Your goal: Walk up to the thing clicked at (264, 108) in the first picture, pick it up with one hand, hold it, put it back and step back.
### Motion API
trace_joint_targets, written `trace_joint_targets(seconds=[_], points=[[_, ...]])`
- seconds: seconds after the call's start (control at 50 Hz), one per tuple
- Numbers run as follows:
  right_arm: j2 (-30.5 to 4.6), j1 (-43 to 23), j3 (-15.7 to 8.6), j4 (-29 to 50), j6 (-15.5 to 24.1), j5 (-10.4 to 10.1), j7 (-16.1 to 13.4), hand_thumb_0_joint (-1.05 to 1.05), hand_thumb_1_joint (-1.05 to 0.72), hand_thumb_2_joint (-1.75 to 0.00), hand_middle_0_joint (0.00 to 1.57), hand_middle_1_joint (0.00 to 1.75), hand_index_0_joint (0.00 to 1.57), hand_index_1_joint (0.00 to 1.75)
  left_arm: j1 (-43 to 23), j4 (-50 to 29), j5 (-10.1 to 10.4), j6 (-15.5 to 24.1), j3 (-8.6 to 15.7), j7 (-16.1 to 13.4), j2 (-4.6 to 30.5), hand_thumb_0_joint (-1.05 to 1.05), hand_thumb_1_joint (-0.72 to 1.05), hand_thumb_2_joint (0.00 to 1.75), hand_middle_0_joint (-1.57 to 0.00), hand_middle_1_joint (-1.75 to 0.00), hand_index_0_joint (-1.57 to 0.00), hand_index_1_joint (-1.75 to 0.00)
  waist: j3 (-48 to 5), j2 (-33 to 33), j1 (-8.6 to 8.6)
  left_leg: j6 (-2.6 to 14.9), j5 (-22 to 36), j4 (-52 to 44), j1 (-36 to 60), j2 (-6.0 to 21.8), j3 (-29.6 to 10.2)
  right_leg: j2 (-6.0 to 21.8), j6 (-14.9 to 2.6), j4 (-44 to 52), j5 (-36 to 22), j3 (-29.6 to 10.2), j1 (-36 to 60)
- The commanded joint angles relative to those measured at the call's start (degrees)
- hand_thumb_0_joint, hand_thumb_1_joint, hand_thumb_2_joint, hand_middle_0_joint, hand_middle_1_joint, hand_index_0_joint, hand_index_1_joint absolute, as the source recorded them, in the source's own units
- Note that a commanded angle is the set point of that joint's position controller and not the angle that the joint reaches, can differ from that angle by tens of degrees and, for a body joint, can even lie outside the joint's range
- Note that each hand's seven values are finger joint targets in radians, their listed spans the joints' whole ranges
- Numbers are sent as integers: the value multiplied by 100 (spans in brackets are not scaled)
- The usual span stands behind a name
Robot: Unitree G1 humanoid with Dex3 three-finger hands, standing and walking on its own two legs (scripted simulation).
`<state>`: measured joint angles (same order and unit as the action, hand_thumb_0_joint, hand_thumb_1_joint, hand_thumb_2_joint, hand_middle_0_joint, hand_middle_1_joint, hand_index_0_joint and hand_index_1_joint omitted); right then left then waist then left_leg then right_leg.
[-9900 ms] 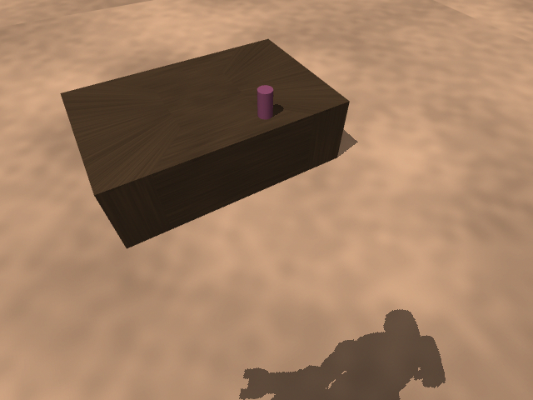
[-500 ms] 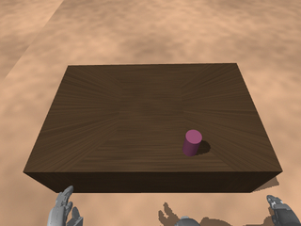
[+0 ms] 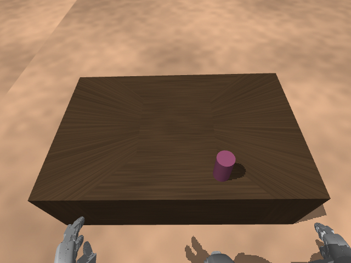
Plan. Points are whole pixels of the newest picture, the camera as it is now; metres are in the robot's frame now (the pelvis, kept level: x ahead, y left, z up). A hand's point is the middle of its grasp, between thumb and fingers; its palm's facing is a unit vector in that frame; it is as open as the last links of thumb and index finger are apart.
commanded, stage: go down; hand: right
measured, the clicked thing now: (223, 166) +0.49 -0.17 -0.29
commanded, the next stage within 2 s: approach in 0.84 s
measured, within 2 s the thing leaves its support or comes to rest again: neither
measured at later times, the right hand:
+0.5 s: hand (311, 180) +0.31 -0.32 -0.03, palm faces +0.12 +0.98 -0.16, open 17.4 cm
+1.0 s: hand (315, 156) +0.37 -0.35 -0.02, palm faces +0.11 +0.99 -0.10, open 17.5 cm
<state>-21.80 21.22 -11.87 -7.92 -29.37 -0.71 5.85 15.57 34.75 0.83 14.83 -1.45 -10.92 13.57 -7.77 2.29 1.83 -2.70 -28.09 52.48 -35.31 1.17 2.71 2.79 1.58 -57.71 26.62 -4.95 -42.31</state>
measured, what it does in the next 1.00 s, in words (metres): stands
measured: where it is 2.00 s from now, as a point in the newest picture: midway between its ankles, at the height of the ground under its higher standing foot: outside the picture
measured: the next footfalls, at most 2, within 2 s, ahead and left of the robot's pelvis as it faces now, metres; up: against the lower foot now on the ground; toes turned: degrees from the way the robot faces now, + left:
none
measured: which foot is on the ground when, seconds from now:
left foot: down 0.00-1.00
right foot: down 0.00-1.00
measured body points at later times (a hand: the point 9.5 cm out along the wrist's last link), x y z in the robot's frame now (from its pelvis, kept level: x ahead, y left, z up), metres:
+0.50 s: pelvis -0.02 +0.00 -0.01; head +0.06 -0.01 +0.43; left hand +0.07 +0.29 -0.10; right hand +0.30 -0.37 -0.01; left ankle -0.02 +0.15 -0.68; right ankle +0.02 -0.13 -0.68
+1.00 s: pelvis -0.02 +0.00 -0.02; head +0.10 -0.04 +0.41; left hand +0.03 +0.28 -0.11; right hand +0.35 -0.40 -0.01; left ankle -0.02 +0.15 -0.68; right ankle +0.02 -0.13 -0.68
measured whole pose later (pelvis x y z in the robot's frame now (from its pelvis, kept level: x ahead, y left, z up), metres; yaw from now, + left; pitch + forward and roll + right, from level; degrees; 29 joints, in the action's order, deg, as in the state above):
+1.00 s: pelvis -0.02 +0.00 -0.02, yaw +3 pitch +19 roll +4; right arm -44.0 -30.5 -33.6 -66.7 12.0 -3.7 29.3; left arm 18.6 38.6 -1.2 8.4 -2.8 -4.2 17.5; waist -4.5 -1.0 5.4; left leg -2.8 -26.9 58.5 -50.8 0.2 0.5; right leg 3.7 1.2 -62.5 25.6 -3.3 -56.3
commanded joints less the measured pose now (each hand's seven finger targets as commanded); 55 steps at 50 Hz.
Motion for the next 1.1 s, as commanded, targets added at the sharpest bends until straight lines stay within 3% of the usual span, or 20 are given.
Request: trace_joint_targets(seconds=[0.0, 0.08, 0.12, 0.18, 0.22, 0.26, 0.32, 0.38, 0.42, 0.46, 0.5, 0.58, 0.64, 0.7, 0.76, 0.82, 0.88, 0.92, 0.98, 1.08], points=[[-1555, -1211, -871, 1118, 560, -1, -35, 0, 55, -5, 4, 5, 5, 5, -277, -709, -39, 354, 326, -145, 836, 0, 89, 89, -20, -30, -20, -30, -638, 490, 86, 235, 1069, -697, -77, -200, 175, -164, -174, 977, -1039, 193, 1076], [-1879, -1970, -1157, 683, 916, -140, 71, 0, 53, -4, 5, 5, 5, 5, -201, -474, -56, 401, 312, -202, 847, 0, 88, 90, -20, -30, -20, -31, -831, 461, 150, 214, 1323, -668, 14, -160, 102, -177, -201, 870, -1226, 217, 1161], [-1982, -2577, -1250, 252, 1103, -242, 222, 0, 51, -3, 6, 5, 5, 5, -227, -365, -54, 366, 290, -209, 877, 0, 89, 90, -20, -30, -20, -31, -783, 491, 198, 223, 1122, -701, -82, -171, 95, -159, -198, 930, -997, 202, 1074], [-2182, -3149, -1353, -676, 1290, -311, 538, 0, 52, -2, 7, 4, 6, 4, -199, -260, -42, 308, 293, -189, 973, 0, 89, 89, -21, -30, -20, -31, -744, 560, 194, 256, 1045, -711, -164, -175, 122, -131, -184, 1002, -938, 180, 1007], [-2084, -3140, -1330, -1515, 1371, -319, 800, 0, 52, -2, 7, 4, 6, 4, -68, -187, -59, 260, 381, -156, 1091, 0, 89, 90, -20, -30, -20, -31, -791, 505, 188, 270, 1212, -613, -209, -177, 177, -115, -168, 986, -1167, 166, 988], [-2517, -3495, -1580, -1704, 1573, -308, 1034, 0, 55, -2, 7, 5, 6, 5, -1, -177, -72, 192, 403, -105, 1159, 0, 89, 90, -20, -30, -20, -30, -1022, 682, 54, 303, 1237, -560, -187, -179, 167, -100, -148, 973, -1303, 155, 1066], [-2424, -3814, -1600, -2494, 1914, -366, 1360, 0, 54, -2, 7, 5, 6, 5, 150, -133, -100, 118, 420, -9, 1120, 0, 88, 90, -20, -29, -19, -30, -964, 343, 91, 295, 1482, -477, -209, -179, 168, -87, -191, 868, -1555, 175, 885], [-3137, -4393, -2011, -2630, 2464, -342, 1570, 0, 55, -3, 6, 5, 5, 5, 223, -162, -141, 42, 465, 96, 1187, 0, 89, 90, -20, -30, -19, -30, -1272, 478, -10, 318, 1540, -346, -234, -152, 84, -86, -228, 716, -1629, 209, 780], [-3178, -4840, -2049, -2840, 2811, -390, 1685, 0, 58, -3, 5, 5, 5, 5, 315, -179, -148, -23, 469, 148, 1203, 0, 89, 90, -19, -29, -19, -30, -1423, 393, 29, 327, 1587, -226, -329, -163, 62, -71, -246, 659, -1684, 216, 750], [-3333, -4813, -2235, -3453, 3145, -414, 1780, 0, 58, -4, 5, 5, 4, 5, 368, -141, -165, -58, 473, 197, 1244, 0, 89, 90, -19, -29, -19, -30, -1279, 246, 65, 317, 1565, -120, -502, -157, 10, -94, -279, 510, -1579, 251, 493], [-3790, -5357, -2456, -3222, 3521, -416, 1869, 0, 57, -4, 5, 5, 4, 5, 486, -136, -168, -105, 478, 232, 1290, 0, 89, 90, -19, -29, -18, -30, -1871, 464, 23, 326, 1770, -40, -389, -126, -87, -120, -282, 374, -1795, 290, 653], [-3622, -5728, -2329, -4020, 3863, -480, 2086, 0, 60, -4, 4, 5, 4, 5, 603, -94, -162, -213, 448, 275, 1357, 0, 90, 90, -19, -29, -18, -30, -1694, 334, 216, 305, 1361, -174, -642, -136, -158, -128, -326, 381, -1221, 317, 465], [-4129, -6188, -2470, -4077, 4096, -423, 2150, 0, 58, -3, 5, 5, 4, 5, 690, -68, -160, -250, 406, 312, 1412, 0, 90, 90, -19, -29, -19, -29, -1822, 381, 183, 311, 1166, -240, -572, -132, -231, -135, -332, 402, -1038, 309, 425], [-4297, -6399, -2526, -4283, 4217, -444, 2206, 0, 57, -2, 6, 4, 5, 4, 742, -52, -164, -299, 352, 352, 1450, 0, 92, 89, -19, -29, -19, -29, -1850, 517, 154, 337, 1124, -210, -673, -166, -168, -131, -329, 445, -997, 296, 506], [-4409, -6373, -2576, -4580, 4322, -416, 2252, 0, 56, -3, 6, 4, 5, 4, 820, 24, -174, -351, 340, 405, 1507, 0, 92, 89, -19, -30, -19, -29, -1951, 647, 116, 366, 1282, -89, -818, -193, -107, -114, -299, 441, -1233, 261, 628], [-4344, -6385, -2527, -4922, 4382, -413, 2318, 0, 52, -2, 7, 4, 6, 4, 879, 48, -205, -417, 317, 455, 1514, 0, 92, 90, -19, -30, -19, -30, -1819, 563, 191, 369, 1429, -65, -944, -216, -88, -103, -284, 334, -1519, 257, 610], [-4368, -6327, -2535, -4946, 4433, -385, 2332, 0, 49, -3, 7, 4, 6, 4, 898, 11, -210, -485, 304, 527, 1501, 0, 92, 89, -19, -30, -19, -30, -1858, 666, 112, 382, 1553, -43, -817, -216, -84, -116, -287, 355, -1652, 268, 621], [-4206, -6407, -2407, -4901, 4468, -404, 2382, 0, 58, -5, 4, 6, 4, 6, 880, -22, -208, -505, 322, 578, 1520, 0, 90, 91, -19, -29, -18, -30, -1920, 762, 157, 386, 1546, -29, -931, -230, -62, -87, -270, 356, -1753, 243, 780], [-4179, -6705, -2422, -4820, 4599, -479, 2395, 0, 61, -7, 2, 7, 3, 7, 934, 29, -200, -542, 340, 618, 1546, 0, 91, 90, -20, -30, -20, -30, -1957, 674, 303, 369, 1609, 39, -1133, -230, -63, -65, -282, 214, -1854, 208, 753], [-3627, -6945, -2288, -5369, 5209, -708, 2494, 0, 61, -6, 3, 6, 3, 6, 786, 113, -271, -479, 223, 742, 1452, 0, 90, 90, -19, -30, -19, -30, -1540, 329, 504, 369, 1288, 763, -2276, -240, 3, 20, -308, -547, -1628, 116, -189]])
